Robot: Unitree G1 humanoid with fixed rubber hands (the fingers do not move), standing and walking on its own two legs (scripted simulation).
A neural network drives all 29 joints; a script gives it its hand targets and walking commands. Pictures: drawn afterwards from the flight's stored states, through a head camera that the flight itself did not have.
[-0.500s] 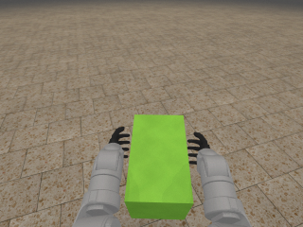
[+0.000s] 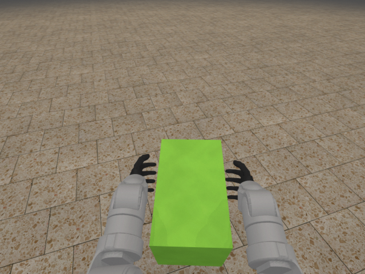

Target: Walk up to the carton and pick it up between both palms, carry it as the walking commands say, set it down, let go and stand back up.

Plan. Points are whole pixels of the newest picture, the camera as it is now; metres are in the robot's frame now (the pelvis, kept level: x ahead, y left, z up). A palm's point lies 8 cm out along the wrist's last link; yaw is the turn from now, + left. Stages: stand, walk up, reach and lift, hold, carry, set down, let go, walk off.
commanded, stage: hold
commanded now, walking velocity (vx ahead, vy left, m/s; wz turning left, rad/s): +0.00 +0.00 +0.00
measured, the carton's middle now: (190, 200) +0.32 +0.00 -0.04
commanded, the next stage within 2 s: carry in 0.30 s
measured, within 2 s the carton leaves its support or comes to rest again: neither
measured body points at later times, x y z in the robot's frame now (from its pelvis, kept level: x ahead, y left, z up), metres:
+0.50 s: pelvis -0.02 +0.00 -0.02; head -0.03 +0.01 +0.43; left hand +0.31 +0.13 +0.05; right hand +0.30 -0.12 +0.05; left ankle +0.03 +0.13 -0.74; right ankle +0.04 -0.13 -0.74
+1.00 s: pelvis -0.06 -0.01 -0.02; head -0.08 -0.01 +0.43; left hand +0.25 +0.13 +0.08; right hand +0.25 -0.12 +0.08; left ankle +0.00 +0.12 -0.74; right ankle +0.03 -0.13 -0.74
